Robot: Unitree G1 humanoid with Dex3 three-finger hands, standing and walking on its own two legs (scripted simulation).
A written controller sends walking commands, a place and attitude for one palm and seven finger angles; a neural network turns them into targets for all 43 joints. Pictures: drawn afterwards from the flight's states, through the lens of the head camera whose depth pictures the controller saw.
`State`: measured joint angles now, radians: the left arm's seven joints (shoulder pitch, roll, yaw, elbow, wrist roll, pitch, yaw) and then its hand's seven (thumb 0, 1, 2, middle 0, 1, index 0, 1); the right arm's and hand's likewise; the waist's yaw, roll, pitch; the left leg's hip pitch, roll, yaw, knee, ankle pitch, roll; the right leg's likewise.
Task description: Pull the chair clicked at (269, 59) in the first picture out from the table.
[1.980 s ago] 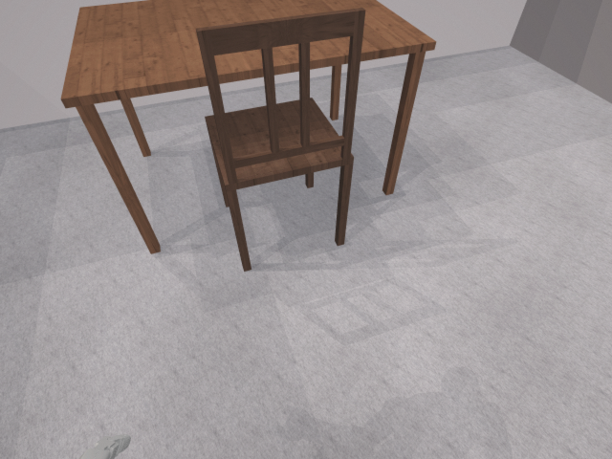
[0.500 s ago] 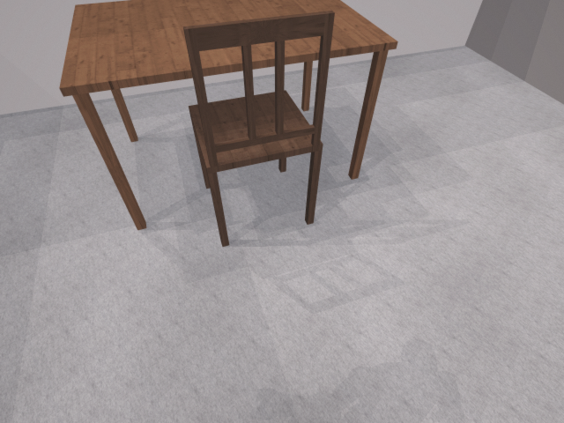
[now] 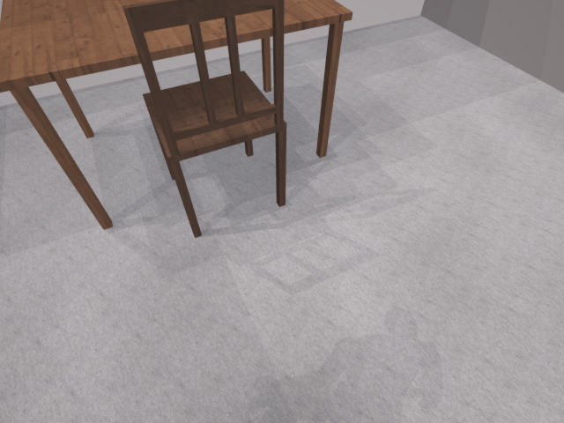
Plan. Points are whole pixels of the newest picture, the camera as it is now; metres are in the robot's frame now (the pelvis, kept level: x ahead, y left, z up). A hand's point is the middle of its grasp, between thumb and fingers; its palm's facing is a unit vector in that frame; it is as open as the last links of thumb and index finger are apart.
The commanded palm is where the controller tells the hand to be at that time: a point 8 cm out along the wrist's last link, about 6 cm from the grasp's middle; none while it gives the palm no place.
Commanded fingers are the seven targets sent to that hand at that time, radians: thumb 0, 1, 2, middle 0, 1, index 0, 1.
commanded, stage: walk to a spot facing it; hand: left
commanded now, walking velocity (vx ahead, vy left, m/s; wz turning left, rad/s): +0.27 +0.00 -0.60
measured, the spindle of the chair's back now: (204, 77) +1.00 +0.32 -0.05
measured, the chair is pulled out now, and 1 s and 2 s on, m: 0.00 0.00 0.00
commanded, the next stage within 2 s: none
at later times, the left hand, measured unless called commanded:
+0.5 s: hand out of the picture +0.06 +0.18 -0.14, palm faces -0.10 -0.97 -0.22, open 7.4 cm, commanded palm none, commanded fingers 0.00 0.90 0.90 -0.20 -0.30 -0.20 -0.30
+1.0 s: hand (224, 256) +0.45 +0.16 -0.16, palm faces -0.49 -0.85 -0.19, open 7.4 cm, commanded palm none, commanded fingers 0.00 0.90 0.90 -0.20 -0.30 -0.20 -0.30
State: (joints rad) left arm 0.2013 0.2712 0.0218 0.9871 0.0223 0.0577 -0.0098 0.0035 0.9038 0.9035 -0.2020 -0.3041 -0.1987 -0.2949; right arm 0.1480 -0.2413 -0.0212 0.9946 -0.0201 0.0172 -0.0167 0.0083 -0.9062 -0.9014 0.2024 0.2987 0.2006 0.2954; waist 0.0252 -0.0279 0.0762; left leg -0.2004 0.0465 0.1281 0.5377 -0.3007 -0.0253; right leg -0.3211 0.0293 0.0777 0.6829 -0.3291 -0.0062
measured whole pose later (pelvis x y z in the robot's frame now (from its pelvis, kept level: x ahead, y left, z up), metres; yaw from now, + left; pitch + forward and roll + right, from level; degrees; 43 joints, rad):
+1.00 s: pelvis +0.27 +0.03 +0.01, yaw -33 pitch -1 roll -1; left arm 0.19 0.26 0.11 0.94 0.04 0.03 -0.04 0.00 0.91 0.90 -0.19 -0.30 -0.19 -0.29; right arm 0.43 -0.18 -0.03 1.03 -0.02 -0.08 -0.04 0.00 -0.93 -0.90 0.20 0.30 0.20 0.29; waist 0.01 -0.05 0.02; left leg -0.01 0.03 0.28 0.37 -0.35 0.04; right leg -0.70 -0.06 -0.03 1.19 -0.12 0.01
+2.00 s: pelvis +0.55 -0.15 +0.01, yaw -69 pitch -1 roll -2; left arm 0.28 0.25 0.10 0.95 0.03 0.05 -0.01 0.01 0.91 0.90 -0.20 -0.30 -0.20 -0.29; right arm 0.13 -0.14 0.00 0.87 -0.02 -0.02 -0.02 0.01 -0.91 -0.90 0.20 0.30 0.20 0.30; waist 0.07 -0.06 0.08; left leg -0.23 0.10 0.20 0.53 -0.28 0.03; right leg -0.49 -0.03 -0.01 1.25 -0.43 0.07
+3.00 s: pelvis +0.54 -0.18 +0.01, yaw -84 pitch +1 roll -1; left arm 0.22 0.20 0.06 1.01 0.02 0.05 0.01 0.00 0.91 0.90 -0.20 -0.30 -0.20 -0.29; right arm 0.26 -0.16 -0.03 1.00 -0.03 0.02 -0.02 0.01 -0.92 -0.90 0.20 0.30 0.20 0.30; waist 0.00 -0.02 0.04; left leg -0.25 0.00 -0.02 0.47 -0.23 0.03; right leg -0.40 -0.03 -0.02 0.95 -0.43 0.05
